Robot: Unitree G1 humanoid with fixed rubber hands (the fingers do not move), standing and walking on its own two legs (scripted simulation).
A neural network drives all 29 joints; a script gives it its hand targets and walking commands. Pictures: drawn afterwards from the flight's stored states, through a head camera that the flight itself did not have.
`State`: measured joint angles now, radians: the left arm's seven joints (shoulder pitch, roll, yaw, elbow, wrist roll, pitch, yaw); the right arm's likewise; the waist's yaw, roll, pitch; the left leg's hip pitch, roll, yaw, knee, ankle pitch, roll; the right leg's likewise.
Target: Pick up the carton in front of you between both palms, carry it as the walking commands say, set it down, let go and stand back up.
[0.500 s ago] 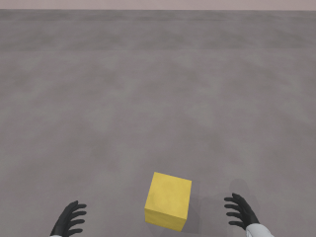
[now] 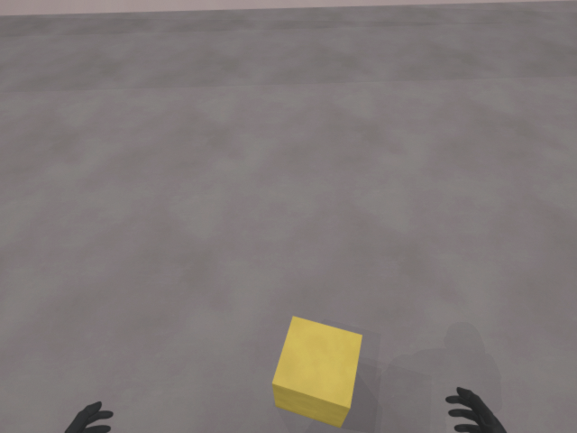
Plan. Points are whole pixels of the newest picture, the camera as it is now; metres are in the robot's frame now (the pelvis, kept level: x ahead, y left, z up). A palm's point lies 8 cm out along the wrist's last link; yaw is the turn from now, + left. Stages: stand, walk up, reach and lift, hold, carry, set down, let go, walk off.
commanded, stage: stand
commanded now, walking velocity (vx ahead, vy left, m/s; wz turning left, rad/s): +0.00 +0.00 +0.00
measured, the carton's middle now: (316, 372) +0.40 -0.09 -0.65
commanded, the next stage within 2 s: none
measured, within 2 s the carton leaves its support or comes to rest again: neither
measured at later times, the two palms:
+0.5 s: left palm out of the picture +0.10 +0.30 -0.08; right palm out of the picture +0.10 -0.29 -0.10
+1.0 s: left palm out of the picture +0.07 +0.31 -0.09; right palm out of the picture +0.06 -0.30 -0.10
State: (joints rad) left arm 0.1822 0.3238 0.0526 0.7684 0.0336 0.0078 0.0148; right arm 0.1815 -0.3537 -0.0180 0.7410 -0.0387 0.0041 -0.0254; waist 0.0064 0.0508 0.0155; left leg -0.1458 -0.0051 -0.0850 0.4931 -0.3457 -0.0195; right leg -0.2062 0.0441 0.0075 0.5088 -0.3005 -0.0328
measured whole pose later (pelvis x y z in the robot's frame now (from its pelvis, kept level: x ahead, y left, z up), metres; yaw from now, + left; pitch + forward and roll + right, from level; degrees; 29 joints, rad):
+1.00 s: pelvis -0.03 +0.00 +0.01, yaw -1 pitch -3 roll +0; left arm 0.12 0.37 0.02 1.01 0.02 0.00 0.00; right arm 0.15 -0.39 0.00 0.98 -0.02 -0.02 -0.02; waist 0.01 0.03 0.03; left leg -0.07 -0.01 -0.07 0.35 -0.24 -0.01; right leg -0.14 0.04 0.03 0.37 -0.19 -0.02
